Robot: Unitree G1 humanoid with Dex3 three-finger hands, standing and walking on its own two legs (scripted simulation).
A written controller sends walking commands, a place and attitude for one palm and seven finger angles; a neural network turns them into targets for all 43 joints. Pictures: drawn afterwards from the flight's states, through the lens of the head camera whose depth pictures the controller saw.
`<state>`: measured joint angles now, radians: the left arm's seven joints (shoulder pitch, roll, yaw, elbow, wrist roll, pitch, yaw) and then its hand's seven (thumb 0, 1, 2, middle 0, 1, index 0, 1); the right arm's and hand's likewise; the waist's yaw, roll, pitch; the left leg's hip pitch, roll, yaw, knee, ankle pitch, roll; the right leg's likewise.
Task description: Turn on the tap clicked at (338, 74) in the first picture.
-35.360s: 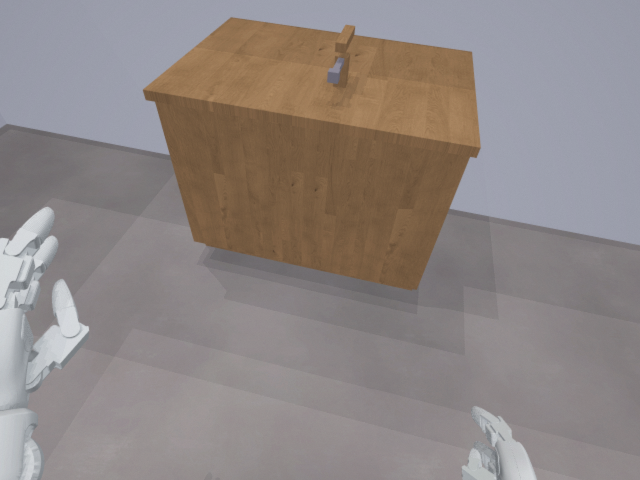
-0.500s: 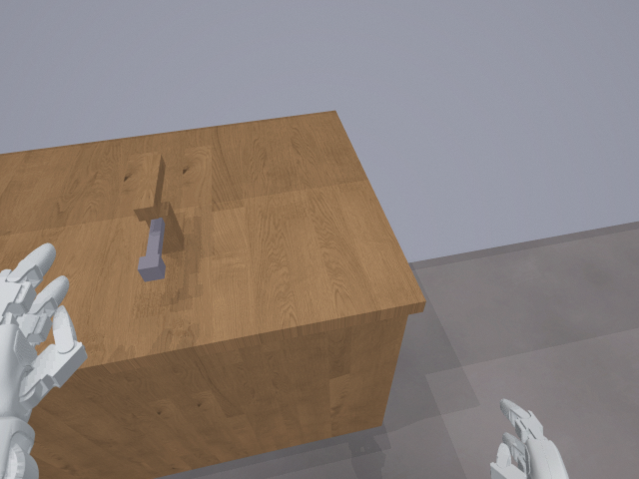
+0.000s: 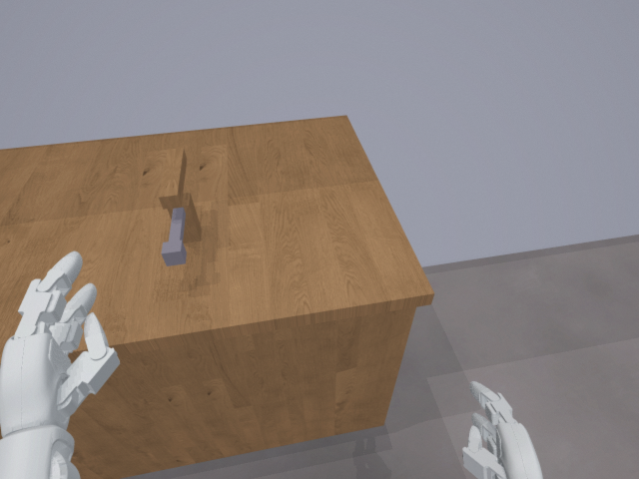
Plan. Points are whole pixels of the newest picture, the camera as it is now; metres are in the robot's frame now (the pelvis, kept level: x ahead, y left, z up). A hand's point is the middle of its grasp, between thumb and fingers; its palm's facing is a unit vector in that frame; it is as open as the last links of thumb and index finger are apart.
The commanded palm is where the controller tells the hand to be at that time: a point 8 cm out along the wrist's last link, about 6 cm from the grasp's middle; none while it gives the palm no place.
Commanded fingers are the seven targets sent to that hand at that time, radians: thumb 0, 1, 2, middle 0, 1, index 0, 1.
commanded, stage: turn the palm inward beside the body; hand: left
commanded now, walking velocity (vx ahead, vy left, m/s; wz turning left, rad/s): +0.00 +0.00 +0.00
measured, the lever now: (174, 253) +0.40 +0.28 +0.06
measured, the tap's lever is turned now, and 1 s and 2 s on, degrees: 0 0 0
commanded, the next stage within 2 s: reach beside the lever's end, fingers flat in 0.74 s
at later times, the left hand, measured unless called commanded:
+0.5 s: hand (123, 358) +0.19 +0.22 +0.14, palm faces +0.45 -0.89 -0.11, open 7.4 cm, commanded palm +0.14 +0.27 +0.15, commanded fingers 0.00 0.90 0.90 -0.20 -0.30 -0.20 -0.30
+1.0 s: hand (135, 347) +0.20 +0.22 +0.13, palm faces +0.48 -0.87 -0.12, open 7.4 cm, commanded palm +0.16 +0.27 +0.14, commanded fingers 0.00 0.90 0.90 -0.20 -0.30 -0.20 -0.30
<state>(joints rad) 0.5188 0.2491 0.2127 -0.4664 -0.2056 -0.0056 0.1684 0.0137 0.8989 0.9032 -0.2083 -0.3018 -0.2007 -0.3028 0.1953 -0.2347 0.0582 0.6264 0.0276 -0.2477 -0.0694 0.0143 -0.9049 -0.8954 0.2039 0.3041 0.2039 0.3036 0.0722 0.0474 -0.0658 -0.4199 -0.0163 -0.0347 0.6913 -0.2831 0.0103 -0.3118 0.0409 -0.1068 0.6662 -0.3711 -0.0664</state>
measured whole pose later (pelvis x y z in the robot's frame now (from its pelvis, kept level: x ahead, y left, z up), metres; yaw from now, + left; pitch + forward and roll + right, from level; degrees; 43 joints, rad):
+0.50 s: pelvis +0.01 +0.00 +0.00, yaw +0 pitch +1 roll -1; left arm 0.56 0.23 0.20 -0.50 -0.25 0.05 0.19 0.01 0.90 0.90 -0.21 -0.30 -0.20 -0.30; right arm 0.21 -0.24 0.06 0.63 0.03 -0.27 -0.07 0.02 -0.90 -0.90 0.20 0.30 0.20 0.30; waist 0.06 0.06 -0.08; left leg -0.43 -0.01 -0.04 0.71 -0.31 0.00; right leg -0.31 0.05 -0.12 0.68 -0.39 -0.07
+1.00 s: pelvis +0.02 -0.02 +0.00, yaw +0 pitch +1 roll +0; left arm 0.52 0.22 0.21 -0.43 -0.25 0.05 0.19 0.01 0.90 0.90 -0.21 -0.30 -0.20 -0.30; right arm 0.21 -0.25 0.05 0.63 0.03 -0.25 -0.08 0.01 -0.91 -0.90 0.20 0.30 0.20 0.30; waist 0.07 0.06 -0.08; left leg -0.41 -0.01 -0.05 0.69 -0.31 -0.01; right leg -0.30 0.05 -0.12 0.67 -0.40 -0.08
